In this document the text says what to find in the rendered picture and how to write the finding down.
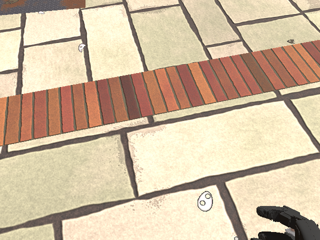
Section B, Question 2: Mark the robot right hand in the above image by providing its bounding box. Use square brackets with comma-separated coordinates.
[250, 205, 320, 240]

